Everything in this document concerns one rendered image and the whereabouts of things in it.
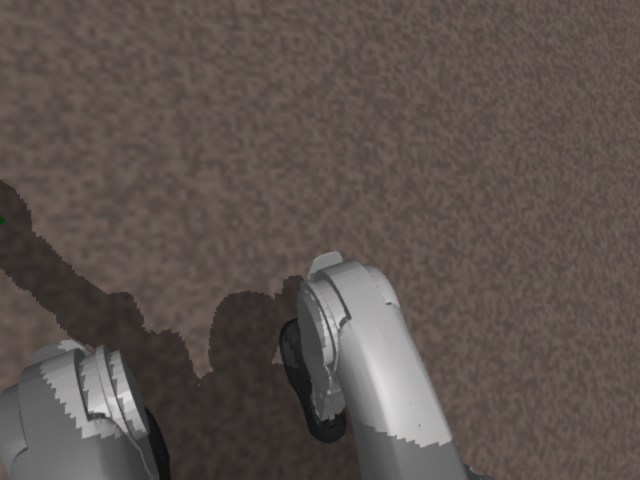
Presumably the right robot hand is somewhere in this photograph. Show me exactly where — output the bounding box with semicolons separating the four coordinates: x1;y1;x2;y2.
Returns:
463;463;496;480

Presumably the right robot foot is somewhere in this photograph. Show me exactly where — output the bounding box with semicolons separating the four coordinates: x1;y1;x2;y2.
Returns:
279;318;346;443

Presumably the left robot foot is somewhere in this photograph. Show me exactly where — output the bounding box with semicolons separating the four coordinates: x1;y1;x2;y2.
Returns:
144;406;171;480

